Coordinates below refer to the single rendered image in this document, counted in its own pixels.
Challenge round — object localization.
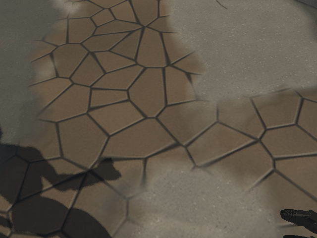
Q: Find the right robot hand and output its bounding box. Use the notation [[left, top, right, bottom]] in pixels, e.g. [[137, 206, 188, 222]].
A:
[[280, 209, 317, 238]]

